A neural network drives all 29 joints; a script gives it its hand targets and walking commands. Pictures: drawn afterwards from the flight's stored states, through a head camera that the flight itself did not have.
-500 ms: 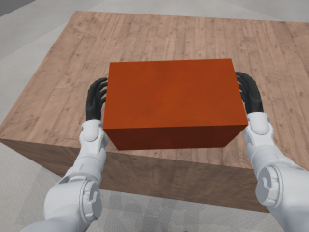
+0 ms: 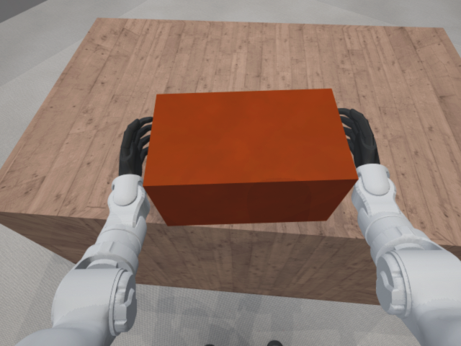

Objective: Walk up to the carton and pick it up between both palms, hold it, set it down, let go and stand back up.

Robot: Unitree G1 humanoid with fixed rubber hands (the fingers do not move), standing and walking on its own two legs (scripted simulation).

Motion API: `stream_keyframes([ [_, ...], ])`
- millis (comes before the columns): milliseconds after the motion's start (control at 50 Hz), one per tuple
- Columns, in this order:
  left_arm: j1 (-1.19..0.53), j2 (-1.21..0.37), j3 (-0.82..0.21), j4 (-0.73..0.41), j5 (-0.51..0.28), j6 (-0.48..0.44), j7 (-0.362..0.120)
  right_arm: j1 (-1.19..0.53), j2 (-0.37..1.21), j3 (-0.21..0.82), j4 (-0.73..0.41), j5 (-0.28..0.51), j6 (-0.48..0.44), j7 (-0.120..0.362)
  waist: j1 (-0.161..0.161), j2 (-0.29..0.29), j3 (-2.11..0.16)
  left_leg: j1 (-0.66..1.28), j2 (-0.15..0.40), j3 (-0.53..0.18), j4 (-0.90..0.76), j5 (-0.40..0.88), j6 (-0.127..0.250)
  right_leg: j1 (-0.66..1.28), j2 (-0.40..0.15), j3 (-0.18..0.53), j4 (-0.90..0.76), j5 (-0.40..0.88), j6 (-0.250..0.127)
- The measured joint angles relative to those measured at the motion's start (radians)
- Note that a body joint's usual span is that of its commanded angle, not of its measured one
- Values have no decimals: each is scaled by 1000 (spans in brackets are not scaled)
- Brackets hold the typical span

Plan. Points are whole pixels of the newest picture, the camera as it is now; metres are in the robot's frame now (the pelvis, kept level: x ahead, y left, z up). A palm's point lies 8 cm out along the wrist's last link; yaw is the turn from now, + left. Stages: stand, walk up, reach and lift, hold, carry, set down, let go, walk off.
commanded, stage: reach and lift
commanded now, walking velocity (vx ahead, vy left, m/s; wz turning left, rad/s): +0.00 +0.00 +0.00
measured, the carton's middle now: (245, 160) +0.44 +0.02 +0.02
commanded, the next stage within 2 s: hold in 1.92 s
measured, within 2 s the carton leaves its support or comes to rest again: leaves its support in 0.20 s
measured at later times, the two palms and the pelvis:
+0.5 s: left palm (116, 137) +0.38 +0.21 +0.15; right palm (393, 149) +0.39 -0.20 +0.13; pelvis +0.01 +0.01 +0.01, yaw +0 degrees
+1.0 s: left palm (108, 146) +0.37 +0.21 +0.15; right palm (395, 162) +0.37 -0.19 +0.13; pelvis +0.01 +0.01 +0.01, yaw +2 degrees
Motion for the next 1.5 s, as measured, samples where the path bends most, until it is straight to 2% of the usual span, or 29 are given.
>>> stream_keyframes([
  [120,89,11,-73,-58,-72,53,5,117,14,96,-148,93,111,-15,-22,20,0,62,-1,-10,10,-27,1,70,-1,-9,-1,-24,5],
  [200,152,22,-138,-149,-132,118,16,210,11,138,-278,161,190,-24,-35,35,-10,95,-6,-18,17,-42,2,107,-6,-17,8,-43,9],
  [300,200,32,-189,-308,-177,250,42,304,-14,159,-460,249,316,-36,-35,52,-13,153,-13,-17,20,-56,9,159,-13,-15,23,-63,14],
  [380,200,12,-152,-431,-146,391,56,315,-35,137,-548,272,421,-35,-22,56,5,224,-18,-5,4,-56,14,215,-18,-4,29,-71,16],
  [440,187,-11,-88,-504,-73,491,49,295,-37,111,-587,261,494,-31,-18,51,36,292,-19,2,-20,-49,15,275,-18,3,18,-69,17],
  [560,168,-59,76,-597,110,654,-30,248,7,63,-601,190,604,-27,-32,12,125,440,-19,3,-87,-22,10,410,-16,5,-22,-55,13],
  [580,168,-61,94,-604,121,670,-44,250,23,48,-609,162,615,-27,-38,3,131,451,-19,0,-93,-18,9,422,-16,1,-26,-54,12],
  [640,99,-40,152,-502,135,656,-91,223,111,-77,-595,2,628,-14,-74,-32,126,450,-28,-22,-104,-3,10,419,-26,-21,-14,-61,10],
  [700,34,-13,152,-474,165,661,-110,201,150,-149,-588,-57,610,-6,-84,-60,150,461,-32,-29,-108,4,6,430,-29,-27,-11,-61,8],
  [780,9,-16,141,-530,214,706,-118,202,147,-163,-602,-43,601,1,-81,-73,185,483,-32,-26,-98,-4,6,459,-29,-25,-19,-57,12],
  [860,67,-43,129,-648,245,770,-118,241,125,-121,-638,10,617,6,-81,-68,208,504,-31,-20,-80,-23,9,489,-28,-19,-26,-61,17],
  [1020,293,-80,55,-955,200,899,-61,381,63,2,-819,159,702,1,-90,-49,203,500,-25,-14,-55,-52,12,497,-22,-13,-30,-71,19],
  [1100,353,-90,45,-1053,178,953,-41,414,47,21,-905,190,765,-3,-96,-43,190,486,-22,-12,-56,-52,11,481,-19,-11,-29,-70,17],
  [1200,328,-94,69,-1068,177,993,-45,384,54,4,-934,173,824,-3,-97,-38,171,477,-21,-11,-72,-39,9,462,-18,-9,-28,-66,14],
  [1300,270,-94,119,-1039,208,1024,-79,322,69,-8,-913,140,864,-5,-100,-33,167,490,-21,-11,-92,-25,8,469,-18,-9,-32,-60,12],
  [1400,233,-91,159,-1019,238,1045,-116,290,87,-13,-900,118,885,-12,-108,-33,177,509,-23,-17,-98,-20,8,488,-19,-15,-34,-61,11],
  [1500,221,-90,172,-1011,251,1052,-132,291,102,-22,-903,106,889,-15,-113,-38,189,519,-26,-24,-92,-22,7,501,-23,-22,-28,-65,12],
])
